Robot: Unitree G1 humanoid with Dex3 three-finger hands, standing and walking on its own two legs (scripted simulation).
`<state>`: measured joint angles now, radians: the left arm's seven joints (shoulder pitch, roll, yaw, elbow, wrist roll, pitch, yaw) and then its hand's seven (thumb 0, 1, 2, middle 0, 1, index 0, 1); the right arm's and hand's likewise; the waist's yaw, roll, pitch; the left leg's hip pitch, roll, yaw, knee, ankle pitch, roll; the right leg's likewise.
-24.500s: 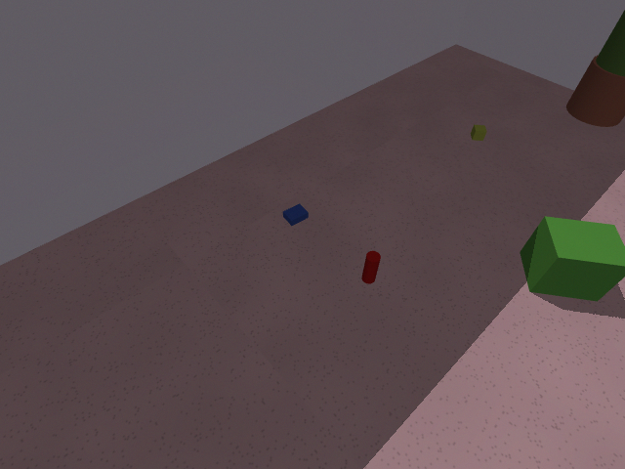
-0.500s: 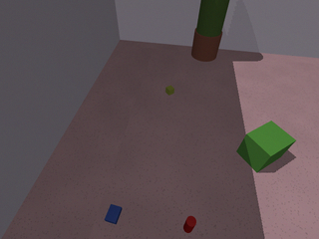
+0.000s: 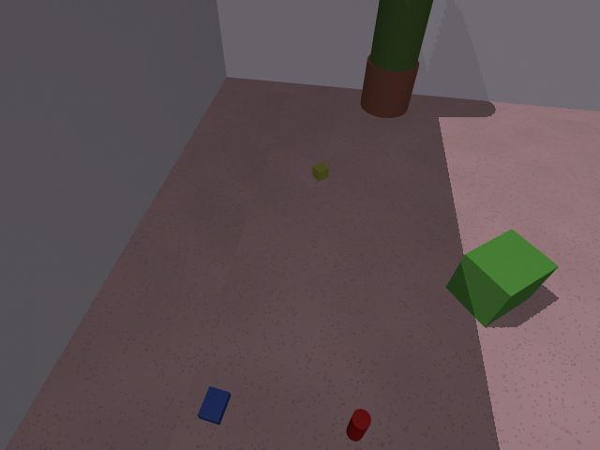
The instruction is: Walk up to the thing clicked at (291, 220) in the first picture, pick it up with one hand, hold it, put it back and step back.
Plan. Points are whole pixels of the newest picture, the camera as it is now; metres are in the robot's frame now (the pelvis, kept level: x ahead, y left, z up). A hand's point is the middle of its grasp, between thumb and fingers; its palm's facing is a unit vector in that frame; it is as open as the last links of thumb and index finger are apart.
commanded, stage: stand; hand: left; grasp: from above
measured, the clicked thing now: (214, 405) +0.41 +0.25 -0.77
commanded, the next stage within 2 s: rise first in 0.64 s
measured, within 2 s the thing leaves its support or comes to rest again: neither
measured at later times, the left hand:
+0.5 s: hand out of the picture +0.07 +0.26 -0.16, palm faces -0.03 -0.94 -0.34, open 7.4 cm
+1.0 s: hand out of the picture +0.14 +0.26 -0.17, palm faces -0.02 -0.92 -0.38, open 8.8 cm
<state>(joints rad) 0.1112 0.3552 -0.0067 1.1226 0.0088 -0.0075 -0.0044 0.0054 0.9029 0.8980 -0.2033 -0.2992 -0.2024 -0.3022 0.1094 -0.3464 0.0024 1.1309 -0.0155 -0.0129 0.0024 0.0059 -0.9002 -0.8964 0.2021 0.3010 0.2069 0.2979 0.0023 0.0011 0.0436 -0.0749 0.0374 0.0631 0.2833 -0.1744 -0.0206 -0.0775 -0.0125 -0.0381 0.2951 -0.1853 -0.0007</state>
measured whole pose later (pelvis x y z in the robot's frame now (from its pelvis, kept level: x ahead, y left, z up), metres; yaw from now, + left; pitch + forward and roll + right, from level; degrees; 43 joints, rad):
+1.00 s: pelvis -0.02 +0.00 -0.02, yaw +1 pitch +7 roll +0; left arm -0.06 0.34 0.14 1.04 0.13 0.01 0.01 0.01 0.49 0.91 -0.19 -0.71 -0.18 -0.72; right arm 0.22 -0.25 -0.02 0.79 0.02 -0.04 -0.02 0.01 -0.87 -0.89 0.20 0.30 0.21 0.30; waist -0.02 -0.02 0.02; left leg -0.42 0.04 0.05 0.57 -0.27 -0.01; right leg -0.41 -0.03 -0.05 0.57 -0.28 0.00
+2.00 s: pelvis -0.09 -0.01 -0.29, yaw -1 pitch +35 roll -2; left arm -0.81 0.38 0.35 1.38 0.48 0.44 0.80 0.00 -0.55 1.03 -0.09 -1.05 -0.07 -1.07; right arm 0.03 -0.25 0.01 0.81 -0.14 -0.16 0.12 0.01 -0.91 -0.90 0.20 0.30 0.21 0.30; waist -0.11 -0.02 -0.17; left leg -1.85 0.08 -0.05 1.86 -0.63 -0.03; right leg -1.82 -0.03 -0.08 1.84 -0.64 -0.03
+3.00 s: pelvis -0.11 +0.00 -0.44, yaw -7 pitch +35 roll -6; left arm -1.23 0.76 0.55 1.67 0.58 0.50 0.74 0.00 -0.43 0.93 -0.08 -1.10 -0.12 -1.06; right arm 0.11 -0.34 0.04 0.84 -0.13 -0.19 0.36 0.00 -0.91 -0.90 0.20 0.30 0.20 0.30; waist -0.25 0.01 0.06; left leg -2.31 0.10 -0.13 2.36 -0.68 0.00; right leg -2.26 0.00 -0.11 2.28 -0.64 -0.02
